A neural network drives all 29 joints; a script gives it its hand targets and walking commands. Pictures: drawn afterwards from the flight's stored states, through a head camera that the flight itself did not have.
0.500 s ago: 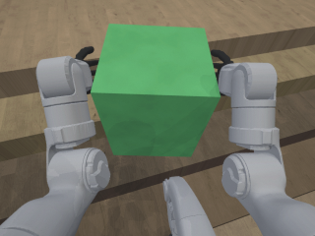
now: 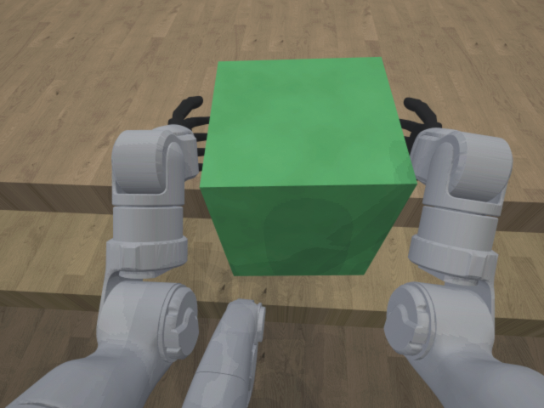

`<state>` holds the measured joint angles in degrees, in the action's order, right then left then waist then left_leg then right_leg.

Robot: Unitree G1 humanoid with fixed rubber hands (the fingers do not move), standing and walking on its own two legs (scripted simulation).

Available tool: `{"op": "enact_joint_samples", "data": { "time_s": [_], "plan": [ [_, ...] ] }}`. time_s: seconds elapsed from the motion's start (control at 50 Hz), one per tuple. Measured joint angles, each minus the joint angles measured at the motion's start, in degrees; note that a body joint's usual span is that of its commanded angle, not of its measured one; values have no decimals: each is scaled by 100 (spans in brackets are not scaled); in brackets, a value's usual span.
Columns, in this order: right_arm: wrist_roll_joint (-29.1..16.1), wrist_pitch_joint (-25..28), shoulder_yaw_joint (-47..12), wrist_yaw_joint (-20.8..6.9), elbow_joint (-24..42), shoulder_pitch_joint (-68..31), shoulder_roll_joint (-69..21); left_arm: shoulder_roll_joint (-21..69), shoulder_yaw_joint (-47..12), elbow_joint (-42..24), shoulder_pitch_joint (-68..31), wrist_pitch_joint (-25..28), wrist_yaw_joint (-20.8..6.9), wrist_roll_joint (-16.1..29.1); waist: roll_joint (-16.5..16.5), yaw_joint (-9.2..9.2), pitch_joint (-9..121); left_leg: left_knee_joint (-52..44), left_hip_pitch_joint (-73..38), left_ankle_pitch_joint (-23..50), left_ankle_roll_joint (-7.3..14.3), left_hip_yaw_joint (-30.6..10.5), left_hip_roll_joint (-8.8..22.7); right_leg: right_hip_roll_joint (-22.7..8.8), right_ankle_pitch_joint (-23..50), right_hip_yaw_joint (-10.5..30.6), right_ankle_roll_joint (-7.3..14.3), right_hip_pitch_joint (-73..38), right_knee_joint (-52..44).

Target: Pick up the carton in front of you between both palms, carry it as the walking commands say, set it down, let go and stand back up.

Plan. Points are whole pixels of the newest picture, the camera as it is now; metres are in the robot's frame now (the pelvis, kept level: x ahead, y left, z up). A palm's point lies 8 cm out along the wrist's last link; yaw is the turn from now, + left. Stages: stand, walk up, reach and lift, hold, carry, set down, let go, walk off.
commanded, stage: carry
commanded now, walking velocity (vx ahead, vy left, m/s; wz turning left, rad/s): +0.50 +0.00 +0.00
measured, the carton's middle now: (298, 179) +0.40 +0.03 +0.11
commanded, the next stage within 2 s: none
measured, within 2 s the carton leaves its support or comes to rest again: neither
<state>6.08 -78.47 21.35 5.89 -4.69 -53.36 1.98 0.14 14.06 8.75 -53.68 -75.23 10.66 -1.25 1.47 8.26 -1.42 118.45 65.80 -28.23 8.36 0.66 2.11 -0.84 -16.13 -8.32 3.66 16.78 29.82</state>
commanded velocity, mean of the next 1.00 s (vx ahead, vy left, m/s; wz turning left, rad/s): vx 0.50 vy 0.00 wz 0.00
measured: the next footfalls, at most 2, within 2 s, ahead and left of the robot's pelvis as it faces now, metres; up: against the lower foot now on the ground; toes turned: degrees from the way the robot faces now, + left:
left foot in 0.14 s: +0.27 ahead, +0.15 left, +0.16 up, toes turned +5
right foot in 0.62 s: +0.60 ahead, -0.11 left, +0.32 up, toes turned -7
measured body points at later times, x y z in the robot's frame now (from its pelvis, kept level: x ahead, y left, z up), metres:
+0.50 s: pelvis +0.29 +0.04 +0.16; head +0.32 +0.06 +0.61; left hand +0.71 +0.16 +0.34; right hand +0.67 -0.14 +0.35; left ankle +0.23 +0.15 -0.58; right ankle +0.36 -0.07 -0.30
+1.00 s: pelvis +0.60 +0.01 +0.32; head +0.63 +0.00 +0.77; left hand +0.98 +0.19 +0.51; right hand +1.02 -0.11 +0.51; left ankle +0.68 +0.13 -0.12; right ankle +0.56 -0.10 -0.42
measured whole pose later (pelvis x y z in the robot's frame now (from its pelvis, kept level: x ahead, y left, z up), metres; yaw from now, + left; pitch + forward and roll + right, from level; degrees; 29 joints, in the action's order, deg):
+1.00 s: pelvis +0.60 +0.01 +0.32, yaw +0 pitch +2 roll +0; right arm 6.5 -80.1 21.7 5.7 -6.9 -56.3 3.2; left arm -0.5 13.9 9.3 -55.8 -77.7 11.0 -1.0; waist 1.5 8.6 -0.9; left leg 117.5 71.1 -30.9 8.5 -0.2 3.1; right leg -1.8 -18.6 -6.8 1.8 11.6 27.6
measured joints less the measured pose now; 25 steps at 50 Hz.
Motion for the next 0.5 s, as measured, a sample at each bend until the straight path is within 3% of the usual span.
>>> {"op": "enact_joint_samples", "data": {
  "time_s": [0.06,0.12,0.16,0.18,0.2,0.22,0.26,0.28,0.34,0.42,0.5],
  "plan": [
    [30,-39,-204,2,-222,-125,28,-86,111,41,-34,-122,-81,-42,26,-153,191,-362,670,-16,-79,128,259,-229,-79,162,-153,-693,-589],
    [-12,-123,-437,50,-548,-212,55,-176,297,223,-103,-315,-175,-108,-78,-450,484,-2782,308,714,-23,678,400,-525,277,181,-156,-1367,-1575],
    [-85,-100,-583,107,-867,-235,40,-244,436,413,-96,-390,-255,-176,-184,-766,697,-3794,-610,355,92,962,137,-789,734,58,-96,-1389,-1454],
    [-117,-77,-673,145,-1050,-250,18,-275,524,497,-51,-411,-299,-209,-144,-952,761,-4651,-1336,867,123,1017,-47,-901,1208,52,-23,-1150,-872],
    [-156,-51,-753,189,-1178,-258,-10,-321,596,561,-37,-426,-355,-251,-151,-1161,728,-5340,-1970,289,-90,987,-256,-1019,1530,198,4,-751,0],
    [-191,4,-836,252,-1234,-263,-36,-369,661,645,-92,-396,-411,-302,-188,-1370,576,-5519,-2210,19,-206,977,-340,-946,1276,617,-103,-173,1445],
    [-281,148,-955,322,-1219,-39,-125,-394,781,768,-59,-296,-487,-405,-349,-1667,340,-5761,-2590,303,-195,979,-377,-314,767,1462,-142,1014,4628],
    [-344,162,-995,355,-1141,128,-153,-345,822,736,25,-303,-494,-455,-409,-1765,277,-6043,-2866,374,-236,938,-400,-40,621,1572,-64,1484,5780],
    [-532,106,-983,411,-832,366,-96,-145,782,383,206,-390,-495,-585,-401,-1788,57,-7066,-3756,577,-410,798,-366,246,472,1291,181,2628,7205],
    [-606,154,-829,474,-562,105,-52,-119,632,-165,116,-437,-424,-585,-285,-1650,-58,-8191,-4675,795,-468,651,-194,33,174,684,319,3781,6972],
    [-493,175,-639,458,-558,-215,-111,-286,583,-205,-150,-481,-422,-503,-367,-1584,186,-9018,-5470,781,-621,483,-71,-176,-1186,538,419,5110,8268]
  ]
}}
